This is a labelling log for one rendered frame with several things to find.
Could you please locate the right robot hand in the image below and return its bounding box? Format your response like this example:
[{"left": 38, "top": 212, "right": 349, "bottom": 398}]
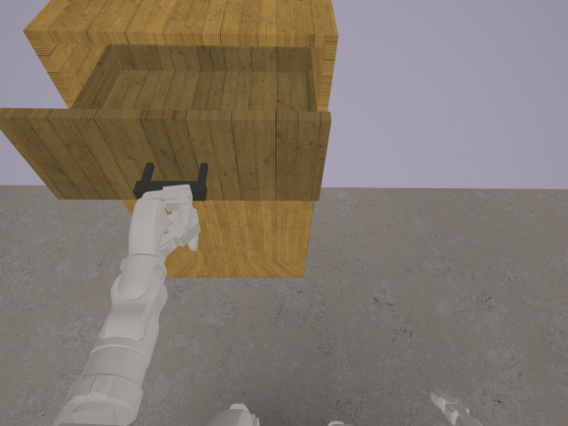
[{"left": 430, "top": 390, "right": 482, "bottom": 426}]

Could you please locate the drawer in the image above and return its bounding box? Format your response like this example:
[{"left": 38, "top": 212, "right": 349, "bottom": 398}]
[{"left": 0, "top": 44, "right": 331, "bottom": 201}]

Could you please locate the left robot forearm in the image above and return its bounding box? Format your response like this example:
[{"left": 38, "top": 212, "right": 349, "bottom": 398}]
[{"left": 51, "top": 254, "right": 168, "bottom": 426}]

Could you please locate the left robot hand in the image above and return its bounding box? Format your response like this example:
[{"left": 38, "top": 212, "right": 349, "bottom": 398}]
[{"left": 129, "top": 184, "right": 201, "bottom": 263}]

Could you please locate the cabinet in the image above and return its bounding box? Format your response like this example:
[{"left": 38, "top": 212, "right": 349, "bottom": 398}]
[{"left": 23, "top": 0, "right": 338, "bottom": 278}]

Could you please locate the handle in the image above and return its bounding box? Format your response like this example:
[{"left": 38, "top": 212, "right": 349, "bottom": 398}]
[{"left": 133, "top": 162, "right": 208, "bottom": 201}]

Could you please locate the left robot shin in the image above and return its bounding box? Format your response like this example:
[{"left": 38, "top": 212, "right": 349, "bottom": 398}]
[{"left": 230, "top": 403, "right": 249, "bottom": 412}]

